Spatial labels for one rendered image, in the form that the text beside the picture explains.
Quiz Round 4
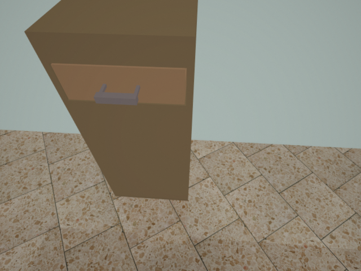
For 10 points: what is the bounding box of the cabinet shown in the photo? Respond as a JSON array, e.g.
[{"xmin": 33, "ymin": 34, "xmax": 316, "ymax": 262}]
[{"xmin": 24, "ymin": 0, "xmax": 198, "ymax": 201}]

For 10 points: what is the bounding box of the drawer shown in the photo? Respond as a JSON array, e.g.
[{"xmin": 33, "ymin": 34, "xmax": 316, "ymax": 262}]
[{"xmin": 51, "ymin": 63, "xmax": 187, "ymax": 104}]

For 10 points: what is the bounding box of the handle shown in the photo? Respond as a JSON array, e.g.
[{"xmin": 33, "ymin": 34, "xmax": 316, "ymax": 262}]
[{"xmin": 94, "ymin": 84, "xmax": 140, "ymax": 105}]

